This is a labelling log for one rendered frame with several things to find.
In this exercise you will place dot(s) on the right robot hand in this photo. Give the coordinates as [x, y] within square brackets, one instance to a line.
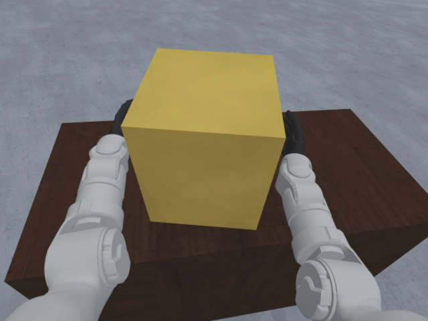
[294, 142]

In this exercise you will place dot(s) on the carton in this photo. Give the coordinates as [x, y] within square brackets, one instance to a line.
[205, 133]

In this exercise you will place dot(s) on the right robot forearm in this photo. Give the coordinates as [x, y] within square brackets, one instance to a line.
[313, 230]

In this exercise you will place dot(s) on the left robot forearm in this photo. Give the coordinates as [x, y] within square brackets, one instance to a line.
[101, 191]

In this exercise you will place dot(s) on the left robot hand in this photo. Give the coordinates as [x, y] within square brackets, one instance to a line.
[119, 117]

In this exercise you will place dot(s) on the robot right upper arm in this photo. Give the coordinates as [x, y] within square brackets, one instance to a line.
[334, 290]

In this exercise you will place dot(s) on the robot left upper arm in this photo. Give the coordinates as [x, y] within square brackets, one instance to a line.
[82, 269]

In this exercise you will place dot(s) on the pedestal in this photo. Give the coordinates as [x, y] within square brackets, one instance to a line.
[181, 272]

